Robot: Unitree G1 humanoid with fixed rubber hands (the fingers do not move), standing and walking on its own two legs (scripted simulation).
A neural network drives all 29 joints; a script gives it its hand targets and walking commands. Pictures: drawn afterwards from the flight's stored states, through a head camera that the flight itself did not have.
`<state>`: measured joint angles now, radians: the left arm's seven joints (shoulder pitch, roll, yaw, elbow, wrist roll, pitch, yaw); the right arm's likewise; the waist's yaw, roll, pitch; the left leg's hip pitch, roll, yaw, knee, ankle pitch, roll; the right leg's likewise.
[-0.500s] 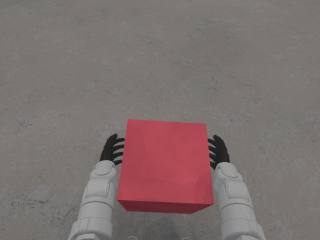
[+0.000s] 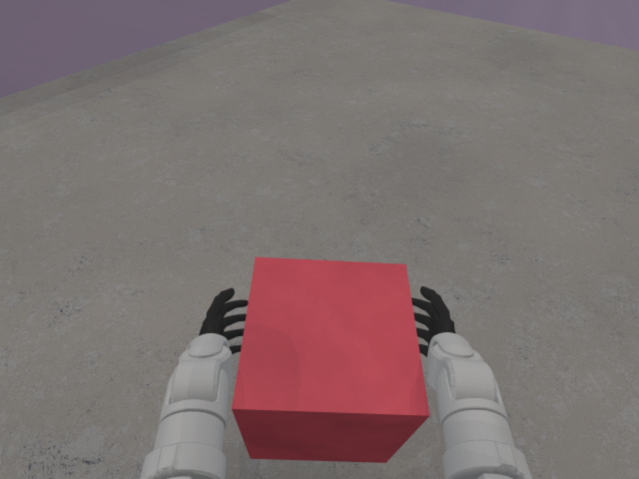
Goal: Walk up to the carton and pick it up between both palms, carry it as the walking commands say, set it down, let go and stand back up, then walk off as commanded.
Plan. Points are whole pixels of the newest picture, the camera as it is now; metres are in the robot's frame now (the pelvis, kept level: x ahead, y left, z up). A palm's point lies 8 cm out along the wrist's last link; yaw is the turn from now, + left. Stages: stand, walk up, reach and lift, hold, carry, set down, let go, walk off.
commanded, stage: reach and lift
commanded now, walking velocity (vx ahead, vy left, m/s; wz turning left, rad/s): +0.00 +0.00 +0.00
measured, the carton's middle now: (324, 366) +0.31 +0.00 -0.06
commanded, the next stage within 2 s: hold in 1.46 s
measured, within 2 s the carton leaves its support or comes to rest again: neither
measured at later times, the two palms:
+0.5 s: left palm (211, 317) +0.32 +0.15 +0.06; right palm (450, 323) +0.31 -0.15 +0.06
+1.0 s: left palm (209, 336) +0.29 +0.15 +0.05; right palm (451, 331) +0.30 -0.15 +0.06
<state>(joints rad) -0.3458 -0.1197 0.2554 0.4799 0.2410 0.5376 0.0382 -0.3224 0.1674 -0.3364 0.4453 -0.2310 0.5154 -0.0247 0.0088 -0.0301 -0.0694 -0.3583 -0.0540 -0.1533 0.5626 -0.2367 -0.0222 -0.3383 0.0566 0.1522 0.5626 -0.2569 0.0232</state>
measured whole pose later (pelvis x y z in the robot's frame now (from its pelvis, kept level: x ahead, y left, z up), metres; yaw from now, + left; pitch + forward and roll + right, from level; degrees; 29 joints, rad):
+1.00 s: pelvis +0.01 +0.00 +0.01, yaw +0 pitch -6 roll +0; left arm -0.26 -0.15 0.21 0.26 0.25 0.76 0.03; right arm -0.27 0.15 -0.25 0.27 -0.25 0.74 0.00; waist 0.01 -0.03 0.01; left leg -0.08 -0.04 -0.14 0.37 -0.17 -0.01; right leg -0.07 0.03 0.16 0.39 -0.20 0.02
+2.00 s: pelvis +0.00 +0.00 +0.01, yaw +0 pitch -7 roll +0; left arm -0.24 -0.15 0.18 0.25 0.26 0.79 0.03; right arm -0.23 0.15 -0.23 0.25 -0.24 0.76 0.00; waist 0.02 -0.04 0.00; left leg -0.09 -0.04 -0.13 0.40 -0.18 -0.02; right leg -0.08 0.04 0.15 0.42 -0.21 0.02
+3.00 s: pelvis +0.32 +0.00 -0.01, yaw -1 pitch +7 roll -3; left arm -0.23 -0.15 0.10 -0.29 0.09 1.21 0.13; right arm -0.17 0.13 -0.17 -0.38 -0.08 1.22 -0.11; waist -0.02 0.08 -0.15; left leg -0.12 0.12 0.12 0.62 -0.46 -0.02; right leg -0.36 0.00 -0.21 0.54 -0.25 -0.04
